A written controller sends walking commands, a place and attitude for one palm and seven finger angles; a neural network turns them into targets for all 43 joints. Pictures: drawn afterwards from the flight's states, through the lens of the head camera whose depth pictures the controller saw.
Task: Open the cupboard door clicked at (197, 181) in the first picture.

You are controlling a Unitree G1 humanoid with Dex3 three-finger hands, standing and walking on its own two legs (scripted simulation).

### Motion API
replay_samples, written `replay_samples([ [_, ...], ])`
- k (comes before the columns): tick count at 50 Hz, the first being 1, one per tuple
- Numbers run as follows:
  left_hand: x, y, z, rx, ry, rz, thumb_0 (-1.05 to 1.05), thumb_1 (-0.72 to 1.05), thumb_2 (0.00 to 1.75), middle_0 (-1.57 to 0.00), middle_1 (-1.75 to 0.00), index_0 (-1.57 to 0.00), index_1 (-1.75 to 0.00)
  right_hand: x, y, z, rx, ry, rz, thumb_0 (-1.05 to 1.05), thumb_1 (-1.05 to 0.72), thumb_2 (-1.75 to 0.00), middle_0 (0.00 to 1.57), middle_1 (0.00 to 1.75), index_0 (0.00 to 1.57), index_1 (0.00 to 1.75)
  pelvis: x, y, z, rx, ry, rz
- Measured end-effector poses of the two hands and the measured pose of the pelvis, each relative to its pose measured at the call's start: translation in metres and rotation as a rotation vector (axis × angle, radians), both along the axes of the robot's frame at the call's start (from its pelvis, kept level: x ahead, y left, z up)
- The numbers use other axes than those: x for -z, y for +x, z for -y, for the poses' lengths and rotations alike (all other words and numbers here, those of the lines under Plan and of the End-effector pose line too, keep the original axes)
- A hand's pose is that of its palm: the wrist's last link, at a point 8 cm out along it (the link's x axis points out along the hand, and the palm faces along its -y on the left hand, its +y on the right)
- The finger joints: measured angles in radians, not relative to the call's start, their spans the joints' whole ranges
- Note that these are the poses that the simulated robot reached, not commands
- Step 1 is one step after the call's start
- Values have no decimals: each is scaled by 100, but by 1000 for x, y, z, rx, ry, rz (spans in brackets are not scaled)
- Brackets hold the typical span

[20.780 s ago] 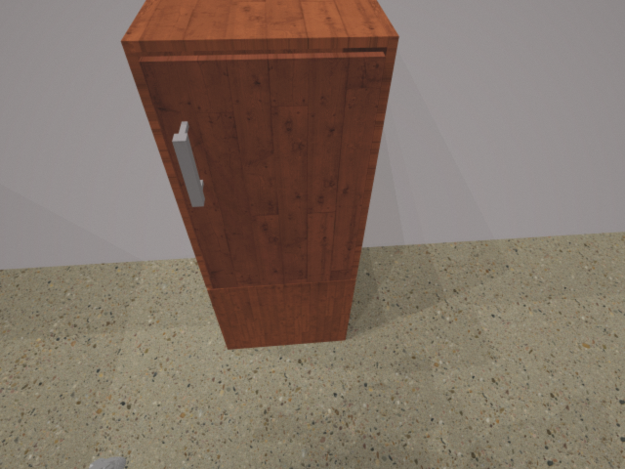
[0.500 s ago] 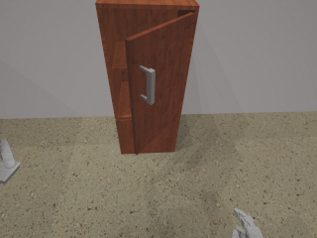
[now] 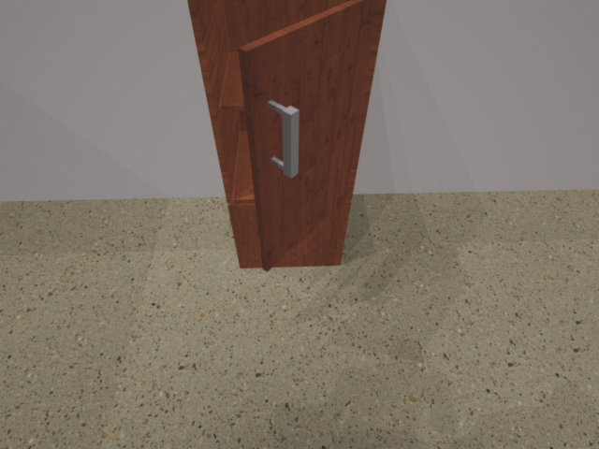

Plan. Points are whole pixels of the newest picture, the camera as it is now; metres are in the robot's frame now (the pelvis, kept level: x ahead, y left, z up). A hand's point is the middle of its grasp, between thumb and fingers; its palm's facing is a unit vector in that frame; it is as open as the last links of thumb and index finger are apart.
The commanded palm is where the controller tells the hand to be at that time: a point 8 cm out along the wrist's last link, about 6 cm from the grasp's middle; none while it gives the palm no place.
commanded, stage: let the arm hang, fingers relaxed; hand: left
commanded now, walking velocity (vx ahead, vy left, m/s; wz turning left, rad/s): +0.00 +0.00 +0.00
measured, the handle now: (282, 140) +0.62 +0.05 +0.07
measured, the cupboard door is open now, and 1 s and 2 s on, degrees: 46 46 46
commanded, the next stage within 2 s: look to check the result in 0.82 s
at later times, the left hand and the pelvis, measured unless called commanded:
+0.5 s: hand out of the picture -0.03 +0.18 -0.16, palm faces +0.06 -0.97 -0.22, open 7.3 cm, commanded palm none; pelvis +0.00 +0.00 +0.01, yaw +0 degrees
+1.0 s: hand out of the picture +0.01 +0.17 -0.16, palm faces +0.05 -0.98 -0.20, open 7.3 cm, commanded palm none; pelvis +0.01 +0.00 +0.01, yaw +0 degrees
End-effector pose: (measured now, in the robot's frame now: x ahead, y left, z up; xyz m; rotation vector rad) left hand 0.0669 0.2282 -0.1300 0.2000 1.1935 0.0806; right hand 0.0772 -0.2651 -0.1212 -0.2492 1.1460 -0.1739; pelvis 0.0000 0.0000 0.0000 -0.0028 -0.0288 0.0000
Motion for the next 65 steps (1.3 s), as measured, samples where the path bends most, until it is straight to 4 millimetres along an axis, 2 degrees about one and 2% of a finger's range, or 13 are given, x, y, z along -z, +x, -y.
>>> replay_samples([
  [3,14,-46,8,-71,-27,-149,1,97,90,-21,-30,-21,-30,0,-33,-2,19,-13,-126,1,-91,-90,20,30,20,30,-4,1,3,-3,-8,3],
  [7,13,-94,9,-129,-36,-277,1,97,90,-21,-30,-21,-30,4,-69,-14,32,7,-262,1,-91,-90,20,30,20,30,-8,1,3,-11,-15,1],
  [11,6,-124,5,-163,-14,-353,0,95,90,-21,-30,-21,-30,10,-90,-30,50,51,-326,1,-91,-90,20,30,20,30,-9,1,2,-13,-15,4],
  [14,2,-134,2,-173,5,-376,0,93,90,-21,-30,-20,-30,16,-97,-43,59,89,-338,1,-91,-90,20,30,20,30,-10,0,1,-12,-14,7],
  [18,-2,-132,-1,-175,23,-364,0,92,90,-20,-30,-20,-30,22,-98,-58,67,133,-326,1,-91,-90,20,30,20,30,-10,-1,0,-8,-10,8],
  [22,-1,-117,0,-168,27,-316,0,92,90,-20,-30,-20,-30,25,-94,-67,68,157,-305,1,-91,-90,20,30,20,30,-9,0,-1,-6,-5,9],
  [30,3,-77,11,-141,2,-207,0,91,90,-20,-30,-20,-30,25,-90,-62,84,151,-277,1,-92,-90,20,30,20,30,-9,3,0,-1,1,10],
  [35,5,-60,16,-125,-11,-173,0,92,90,-20,-30,-20,-30,22,-86,-56,91,135,-263,1,-92,-90,20,30,20,30,-9,6,2,1,1,12],
  [41,5,-57,15,-125,-9,-178,0,92,90,-20,-30,-20,-30,20,-84,-51,90,123,-267,1,-91,-90,20,30,20,30,-10,8,4,0,0,10],
  [57,2,-71,13,-143,3,-235,0,91,90,-20,-30,-20,-30,19,-68,-45,72,114,-264,1,-91,-90,20,30,20,30,-11,15,5,0,0,9],
  [65,2,-68,14,-142,4,-234,0,91,90,-20,-30,-20,-30,19,-59,-40,66,106,-254,1,-92,-90,20,30,20,30,-12,17,7,0,2,7],
])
